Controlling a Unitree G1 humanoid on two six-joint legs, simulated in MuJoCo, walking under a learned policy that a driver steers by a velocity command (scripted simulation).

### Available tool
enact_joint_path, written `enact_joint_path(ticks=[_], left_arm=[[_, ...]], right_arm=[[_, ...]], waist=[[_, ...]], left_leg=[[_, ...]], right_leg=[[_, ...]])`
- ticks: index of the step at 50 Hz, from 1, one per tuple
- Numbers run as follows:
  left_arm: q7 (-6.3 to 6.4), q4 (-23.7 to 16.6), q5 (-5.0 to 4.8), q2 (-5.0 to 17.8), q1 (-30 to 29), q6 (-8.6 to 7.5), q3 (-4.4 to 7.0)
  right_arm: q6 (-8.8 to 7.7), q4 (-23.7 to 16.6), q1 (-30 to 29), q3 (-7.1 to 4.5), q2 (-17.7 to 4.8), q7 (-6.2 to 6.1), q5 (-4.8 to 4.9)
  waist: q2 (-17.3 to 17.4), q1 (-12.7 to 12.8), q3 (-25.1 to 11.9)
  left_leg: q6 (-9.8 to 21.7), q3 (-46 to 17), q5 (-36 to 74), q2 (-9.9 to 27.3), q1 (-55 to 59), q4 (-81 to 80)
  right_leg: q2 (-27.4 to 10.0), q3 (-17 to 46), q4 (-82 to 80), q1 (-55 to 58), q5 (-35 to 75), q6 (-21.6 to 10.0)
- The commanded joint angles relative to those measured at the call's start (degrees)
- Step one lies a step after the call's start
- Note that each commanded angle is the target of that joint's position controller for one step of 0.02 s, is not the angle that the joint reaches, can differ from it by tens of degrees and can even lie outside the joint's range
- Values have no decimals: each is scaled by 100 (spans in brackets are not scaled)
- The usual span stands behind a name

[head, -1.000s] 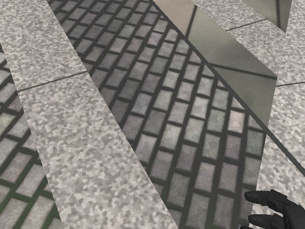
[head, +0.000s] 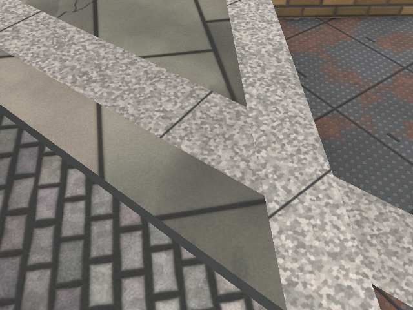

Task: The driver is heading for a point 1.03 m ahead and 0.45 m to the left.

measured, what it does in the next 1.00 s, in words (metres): walks ahead, turning left: left foot, then right foot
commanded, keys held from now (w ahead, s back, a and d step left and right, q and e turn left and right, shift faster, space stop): w+q+shift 0.86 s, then w+shift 0.14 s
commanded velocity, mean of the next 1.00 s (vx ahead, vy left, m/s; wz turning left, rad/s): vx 1.00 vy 0.00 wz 0.88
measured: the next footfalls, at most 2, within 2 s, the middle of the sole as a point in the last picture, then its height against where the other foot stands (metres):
left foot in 0.26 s outside the picture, level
right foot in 0.70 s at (184, 207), level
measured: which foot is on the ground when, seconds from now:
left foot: up 0.00-0.24, down 0.26-0.70, up 0.72-1.00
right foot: down 0.00-0.28, up 0.30-0.68, down 0.70-1.00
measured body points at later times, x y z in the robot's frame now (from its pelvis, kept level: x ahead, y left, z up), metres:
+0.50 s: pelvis +0.44 +0.08 +0.00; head +0.46 +0.11 +0.45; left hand +0.59 +0.39 -0.04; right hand +0.55 -0.16 -0.11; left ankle +0.41 +0.12 -0.73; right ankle +0.61 -0.09 -0.64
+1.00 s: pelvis +0.83 +0.23 +0.00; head +0.83 +0.25 +0.45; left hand +0.57 +0.37 -0.13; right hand +1.17 +0.29 -0.04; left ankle +0.80 +0.43 -0.64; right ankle +0.86 +0.08 -0.73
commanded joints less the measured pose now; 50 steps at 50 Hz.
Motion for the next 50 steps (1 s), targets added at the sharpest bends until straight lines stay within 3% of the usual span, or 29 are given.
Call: enact_joint_path(ticks=[1,3,6,8,10,12,13,14,15,16,17,18,21,25,27,31,33,34,35,36,37,38,39,40,41,43,44,46,50], left_arm=[[-26,-182,-67,-26,-690,-165,-31],[44,-191,18,214,-917,-194,7],[175,-142,5,556,-743,-216,71],[217,-67,-25,961,-426,-195,138],[229,-81,-89,1378,-373,-77,238],[195,-169,-183,1696,-525,128,331],[161,-272,-213,1629,-777,138,307],[136,-406,-233,853,-955,5,84],[34,-840,-204,-81,259,-266,-218],[7,-963,-238,648,-395,-471,-177],[31,-1126,-387,856,-1055,-523,-100],[115,-1100,-293,712,-1174,-513,-134],[149,-948,-72,654,-873,-273,-76],[169,-1298,58,336,-2005,-154,-181],[116,-1464,-8,139,-2451,-163,-218],[79,-1552,-295,615,-2487,-243,20],[101,-1434,-364,901,-1947,-298,185],[141,-1227,-396,1094,-979,-306,327],[203,-988,-378,1214,468,-249,362],[168,-887,-45,1686,1011,-228,373],[48,-925,-3,1486,660,-240,331],[91,-1070,-83,889,178,-183,237],[128,-953,-69,757,31,-110,187],[133,-816,-15,760,10,-79,176],[122,-636,18,651,128,-88,148],[103,-393,-52,411,-44,-132,53],[84,-257,-93,292,9,-149,4],[55,-83,-110,447,117,-163,18],[78,148,8,690,377,-186,3]], right_arm=[[251,-498,189,64,326,59,-10],[264,-729,-159,61,188,99,-124],[174,-847,-686,50,-27,244,-187],[108,-1009,-1141,43,-94,363,-168],[97,-1083,-977,-81,-424,450,-112],[218,-901,258,-364,-1016,411,-20],[305,-554,1637,-623,-1507,342,-49],[378,-379,1860,-719,-1764,246,-14],[205,-730,1017,-567,-1920,285,-231],[74,-1051,884,-460,-1282,327,-275],[-72,-1007,905,-431,-1110,346,-323],[-182,-980,647,-383,-967,389,-300],[-236,-1181,-105,-297,-740,280,-256],[-164,-1044,86,-233,-574,9,-123],[-77,-955,164,-281,-682,-44,-122],[-65,-787,337,-351,-663,-92,-50],[-20,-786,233,-393,-656,-105,-89],[5,-855,56,-373,-632,-56,-178],[15,-1061,-197,-225,-322,26,-364],[-5,-1235,975,15,618,53,-196],[-10,-1270,1131,64,122,11,234],[34,-1212,384,-45,-412,-30,123],[54,-1306,-206,-104,-617,-14,-86],[55,-1424,-604,-120,-560,20,-249],[53,-1486,-870,-125,-474,84,-289],[149,-1595,-704,-106,-275,127,-37],[185,-1653,-780,-64,-158,150,-23],[191,-1690,-871,15,-2,186,-80],[53,-1754,-1538,44,-137,273,-141]], waist=[[-678,-405,630],[-623,-504,833],[-115,-322,826],[34,-150,749],[-359,-362,477],[-858,-1146,-307],[-708,-1823,-923],[767,-1755,-430],[2511,-164,-1382],[1232,-665,-1875],[410,-627,-884],[-673,-301,-488],[-583,231,-21],[-401,-136,445],[-23,-408,398],[444,-489,166],[611,-122,-72],[601,441,-616],[428,1112,-1661],[-2275,399,-2546],[-3221,287,-2275],[-2050,529,-1263],[-1013,556,-686],[-397,486,-316],[-325,478,-1],[-825,154,58],[-755,109,152],[-467,-3,353],[-225,91,762]], left_leg=[[-105,-313,126,654,-948,61],[-219,-154,922,587,-987,-586],[-90,405,2154,327,-650,-1990],[138,750,2497,104,-420,-2825],[327,1257,1997,-375,-2,-3200],[622,1519,958,-880,1475,-3035],[880,1214,956,-1017,3438,-3336],[1197,144,1046,-795,4162,-4004],[2497,-3726,-1144,418,5440,-5223],[2265,-4929,-2739,723,5354,-6359],[1909,-4787,-2858,720,4501,-6739],[1662,-4392,-2323,594,3635,-6630],[1561,-2874,-833,-157,1869,-6462],[1365,-1757,532,-686,879,-6470],[1090,-1539,380,-880,625,-6384],[837,-2179,-210,-609,1410,-5907],[695,-2353,860,-447,2005,-5227],[490,-2123,1812,-620,2066,-4164],[291,-1775,1691,-771,1156,-2354],[60,-1340,-2030,-1494,-727,-67],[42,-908,-1419,-925,-1887,832],[-4,-612,-733,-652,-2078,1035],[-10,-409,-369,-480,-1887,819],[13,-378,-234,-280,-1600,522],[63,-438,-232,-46,-1236,112],[102,-382,-136,183,-1344,25],[123,-383,-151,229,-1476,-32],[103,-466,139,163,-1782,-245],[27,-250,1344,-142,-1850,-1674]], right_leg=[[-1673,993,-1970,-428,809,-671],[-1355,218,-2084,-744,1271,-632],[-1011,-562,-2171,-370,1549,-497],[-1198,-690,-2048,365,2681,-431],[-1392,-734,-1277,1289,5418,-348],[-1548,-655,673,1536,7562,-326],[-1432,-505,2498,646,7297,-276],[-290,-421,5334,-915,2338,61],[569,976,7134,-3269,-1877,185],[274,1894,6794,-3443,-1222,-189],[129,1762,6264,-3694,-883,-324],[-159,1785,5612,-3384,-570,-345],[-489,1868,4502,-2388,-171,-33],[-331,1365,2273,-1940,904,427],[-56,1150,1081,-1344,1728,530],[16,1569,148,-791,2040,571],[-14,1531,111,-399,1527,432],[-58,1429,182,533,1234,301],[-650,1881,811,2531,421,166],[-2079,5001,-201,4371,-1762,-615],[-2677,7054,-1258,4140,-4156,-1040],[-2350,6136,-1409,3251,-3980,-912],[-2086,4973,-1315,2436,-2658,-744],[-1834,4083,-1231,1737,-1491,-633],[-1538,3109,-1157,1140,-277,-488],[-1508,2798,-1424,919,-251,-577],[-1505,2570,-1484,822,-69,-601],[-1512,2180,-1640,703,313,-697],[-1337,1128,-2033,605,1357,-706]])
